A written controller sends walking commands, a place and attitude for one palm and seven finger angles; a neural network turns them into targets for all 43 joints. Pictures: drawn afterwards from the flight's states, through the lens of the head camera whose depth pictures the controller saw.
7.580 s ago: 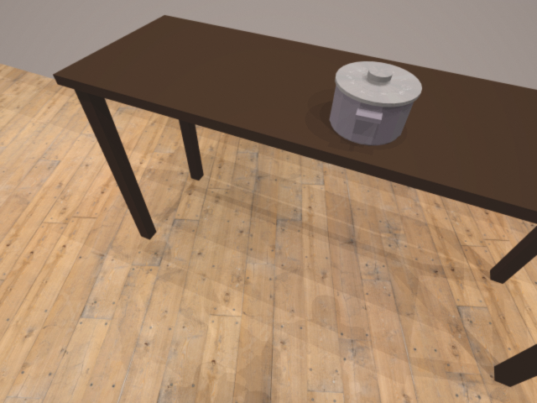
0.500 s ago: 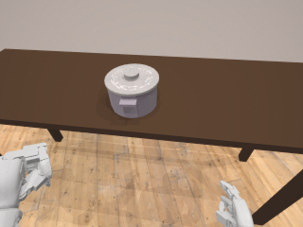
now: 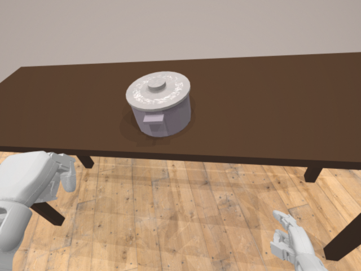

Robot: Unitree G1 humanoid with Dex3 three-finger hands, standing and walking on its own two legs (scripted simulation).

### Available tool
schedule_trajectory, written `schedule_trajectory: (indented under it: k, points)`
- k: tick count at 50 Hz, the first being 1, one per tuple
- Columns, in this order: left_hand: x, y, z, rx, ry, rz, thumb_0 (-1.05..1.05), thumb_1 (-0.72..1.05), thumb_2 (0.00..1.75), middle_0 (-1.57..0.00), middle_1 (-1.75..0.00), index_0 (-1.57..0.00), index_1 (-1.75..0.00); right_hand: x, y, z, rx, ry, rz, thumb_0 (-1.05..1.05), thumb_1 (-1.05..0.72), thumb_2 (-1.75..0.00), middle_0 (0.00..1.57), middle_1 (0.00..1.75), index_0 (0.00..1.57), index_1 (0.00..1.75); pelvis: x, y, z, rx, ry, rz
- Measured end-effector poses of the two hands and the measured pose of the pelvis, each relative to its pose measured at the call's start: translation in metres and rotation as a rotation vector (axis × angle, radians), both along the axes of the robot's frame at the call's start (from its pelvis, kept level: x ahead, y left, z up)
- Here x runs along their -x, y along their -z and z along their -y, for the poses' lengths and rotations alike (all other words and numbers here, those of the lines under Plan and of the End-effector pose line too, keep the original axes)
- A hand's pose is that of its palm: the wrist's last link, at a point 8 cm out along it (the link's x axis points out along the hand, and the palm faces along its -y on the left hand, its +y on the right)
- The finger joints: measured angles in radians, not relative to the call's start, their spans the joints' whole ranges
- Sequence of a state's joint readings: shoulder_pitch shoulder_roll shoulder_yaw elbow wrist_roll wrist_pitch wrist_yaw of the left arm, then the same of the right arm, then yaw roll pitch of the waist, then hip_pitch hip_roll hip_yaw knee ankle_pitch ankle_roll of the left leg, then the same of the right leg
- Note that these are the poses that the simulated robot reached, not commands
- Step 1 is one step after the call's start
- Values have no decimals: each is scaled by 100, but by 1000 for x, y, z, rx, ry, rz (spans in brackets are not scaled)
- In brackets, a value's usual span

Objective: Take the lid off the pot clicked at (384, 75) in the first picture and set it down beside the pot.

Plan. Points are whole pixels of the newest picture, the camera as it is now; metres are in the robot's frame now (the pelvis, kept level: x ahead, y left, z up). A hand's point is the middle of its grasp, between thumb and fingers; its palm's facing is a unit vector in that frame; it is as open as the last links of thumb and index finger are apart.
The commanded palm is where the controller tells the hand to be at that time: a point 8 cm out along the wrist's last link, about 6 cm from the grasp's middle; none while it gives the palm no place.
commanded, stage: reach forward and open the fingers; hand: left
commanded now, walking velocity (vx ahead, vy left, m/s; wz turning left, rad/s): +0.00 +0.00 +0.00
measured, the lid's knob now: (156, 83) +0.55 +0.14 +0.15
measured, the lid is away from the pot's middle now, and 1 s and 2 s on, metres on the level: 0.00 0.00 0.00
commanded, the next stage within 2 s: move the open hand above the knob in 0.74 s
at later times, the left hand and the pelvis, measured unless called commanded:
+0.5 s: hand (52, 157) +0.25 +0.26 +0.20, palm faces -0.07 +0.03 -1.00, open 8.7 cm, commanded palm +0.22 +0.25 +0.26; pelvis -0.03 +0.00 +0.00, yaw +1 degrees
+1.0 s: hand (78, 134) +0.29 +0.23 +0.21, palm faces -0.05 +0.07 -1.00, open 10.2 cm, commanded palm +0.27 +0.23 +0.28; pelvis -0.04 +0.00 +0.00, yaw +1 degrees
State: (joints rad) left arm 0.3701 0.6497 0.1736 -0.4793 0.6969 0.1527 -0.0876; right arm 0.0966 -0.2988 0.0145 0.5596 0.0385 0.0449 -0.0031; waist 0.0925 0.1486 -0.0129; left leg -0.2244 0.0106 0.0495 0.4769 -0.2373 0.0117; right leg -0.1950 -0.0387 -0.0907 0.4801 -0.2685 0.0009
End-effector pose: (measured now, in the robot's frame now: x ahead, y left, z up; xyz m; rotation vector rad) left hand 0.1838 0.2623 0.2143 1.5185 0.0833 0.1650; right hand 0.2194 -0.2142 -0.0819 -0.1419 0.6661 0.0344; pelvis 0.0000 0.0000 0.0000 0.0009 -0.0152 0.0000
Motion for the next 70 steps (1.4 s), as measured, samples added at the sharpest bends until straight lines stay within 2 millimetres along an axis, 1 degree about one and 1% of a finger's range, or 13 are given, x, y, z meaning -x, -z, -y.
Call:
schedule_trajectory:
  k: [6, 10, 20, 25, 30, 34, 40, 47, 50, 55, 62, 65, 70]
  points:
    - [-13, -3, 11, -20, 77, -91, 1, 36, 122, -117, -95, -117, -94, -5, -5, -4, -6, -13, 36, 1, -91, -90, 20, 30, 20, 30, 2, -2, 1, -1, -18, 13]
    - [-24, -13, 8, -62, 90, -124, 0, 23, 130, -113, -81, -113, -80, -2, -7, -5, -6, -22, 34, 1, -91, -90, 20, 30, 20, 30, 7, -2, 2, -1, -21, 20]
    - [-36, -24, 18, -74, 170, -164, 0, -10, 151, -101, -45, -101, -45, 22, -3, 1, 2, -12, 13, 1, -91, -90, 20, 30, 20, 30, 19, -3, 0, -1, -16, 26]
    - [-47, -38, 4, -71, 127, -129, 0, -25, 160, -94, -28, -95, -28, 37, 1, 3, 4, 0, -11, 1, -91, -90, 20, 30, 20, 30, 27, -2, -1, -1, -16, 33]
    - [-50, -33, 12, -28, 155, -131, 0, -34, 164, -90, -17, -90, -16, 47, 1, 3, -6, 15, -5, 1, -91, -90, 20, 30, 20, 30, 31, -2, -4, -3, -9, 35]
    - [-56, -37, 23, -98, 213, -128, 0, -38, 165, -88, -12, -88, -12, 51, 1, 2, 6, 15, -1, 1, -91, -90, 20, 30, 20, 30, 35, -1, -5, -5, -8, 43]
    - [-71, -63, 4, -64, 121, -59, 0, -40, 164, -87, -9, -87, -9, 56, 1, 0, -16, 20, -6, 1, -91, -90, 20, 30, 20, 30, 38, -1, -4, -7, -5, 38]
    - [-77, -43, 34, -62, 209, -113, 0, -40, 164, -86, -8, -86, -8, 53, 2, -3, -16, 7, 0, 1, -91, -90, 20, 30, 20, 30, 37, 0, -6, -10, -10, 39]
    - [-91, -50, 39, -109, 222, -110, 0, -40, 164, -87, -8, -87, -8, 51, 3, -3, -1, 2, -7, 1, -91, -90, 20, 30, 20, 30, 37, 0, -4, -11, -14, 38]
    - [-117, -68, 29, -67, 131, -78, 0, -40, 164, -86, -8, -87, -8, 52, 6, 1, -21, 14, -31, 1, -91, -90, 20, 30, 20, 30, 34, 0, -1, -13, -13, 19]
    - [-137, -42, 64, -67, 216, -163, 0, -40, 164, -86, -8, -86, -8, 51, 11, 9, -21, 27, -65, 1, -91, -90, 20, 30, 20, 30, 24, -1, 0, -15, -8, 9]
    - [-150, -54, 68, -103, 221, -151, 0, -40, 164, -86, -8, -87, -8, 50, 12, 14, -7, 42, -71, 1, -91, -90, 20, 30, 20, 30, 20, -1, 2, -17, -7, 7]
    - [-169, -74, 53, -30, 120, -114, 0, -40, 164, -86, -8, -87, -8, 50, 16, 21, -22, 58, -102, 1, -91, -90, 20, 30, 20, 30, 14, -1, 3, -18, -6, -9]
